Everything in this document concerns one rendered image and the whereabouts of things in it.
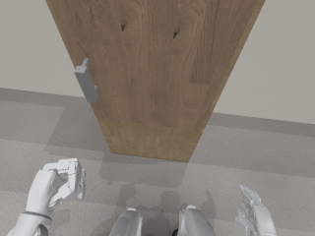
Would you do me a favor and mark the right robot hand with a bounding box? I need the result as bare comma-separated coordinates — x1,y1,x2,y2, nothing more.
235,184,277,236

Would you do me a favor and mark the robot left forearm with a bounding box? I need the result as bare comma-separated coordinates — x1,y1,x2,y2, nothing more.
7,211,52,236

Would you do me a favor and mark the left robot thigh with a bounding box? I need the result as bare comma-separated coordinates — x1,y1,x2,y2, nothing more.
108,210,143,236

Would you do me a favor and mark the robot thigh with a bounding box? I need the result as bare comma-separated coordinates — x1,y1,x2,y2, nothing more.
178,208,217,236
108,210,143,236

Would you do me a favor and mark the right robot thigh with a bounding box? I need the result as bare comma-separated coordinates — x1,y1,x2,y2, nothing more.
178,208,217,236

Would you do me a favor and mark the left robot hand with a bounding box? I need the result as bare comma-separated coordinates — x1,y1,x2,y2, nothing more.
26,158,87,216

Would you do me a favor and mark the handle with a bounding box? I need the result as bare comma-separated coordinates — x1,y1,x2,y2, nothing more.
74,58,98,103

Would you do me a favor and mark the cupboard door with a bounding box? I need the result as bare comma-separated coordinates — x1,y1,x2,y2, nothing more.
49,0,258,132

